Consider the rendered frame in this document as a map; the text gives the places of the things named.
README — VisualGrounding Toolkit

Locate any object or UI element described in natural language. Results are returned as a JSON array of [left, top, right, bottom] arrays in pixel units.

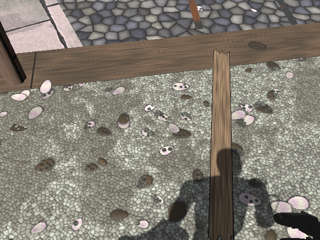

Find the right robot hand
[[273, 211, 320, 240]]

